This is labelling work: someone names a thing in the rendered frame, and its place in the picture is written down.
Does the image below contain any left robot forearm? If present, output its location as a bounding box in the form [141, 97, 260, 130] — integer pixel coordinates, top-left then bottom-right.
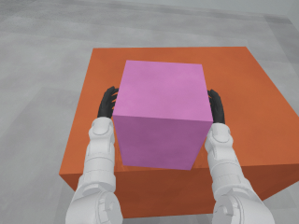
[65, 117, 116, 224]

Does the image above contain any right robot hand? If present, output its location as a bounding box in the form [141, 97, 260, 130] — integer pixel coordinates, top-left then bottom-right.
[207, 89, 225, 124]

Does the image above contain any right robot forearm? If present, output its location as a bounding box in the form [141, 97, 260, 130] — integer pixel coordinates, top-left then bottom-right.
[205, 122, 264, 205]

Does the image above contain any left robot upper arm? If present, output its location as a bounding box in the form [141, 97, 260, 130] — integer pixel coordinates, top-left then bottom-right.
[65, 190, 123, 224]

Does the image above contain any carton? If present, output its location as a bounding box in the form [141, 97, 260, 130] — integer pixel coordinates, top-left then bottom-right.
[112, 60, 213, 171]

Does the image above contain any right robot upper arm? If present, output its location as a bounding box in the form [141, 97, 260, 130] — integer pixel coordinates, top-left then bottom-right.
[211, 193, 275, 224]

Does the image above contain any left robot hand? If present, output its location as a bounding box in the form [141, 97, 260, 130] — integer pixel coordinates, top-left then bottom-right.
[97, 86, 119, 119]

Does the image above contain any pedestal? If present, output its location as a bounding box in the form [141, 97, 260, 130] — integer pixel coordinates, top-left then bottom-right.
[59, 47, 299, 218]

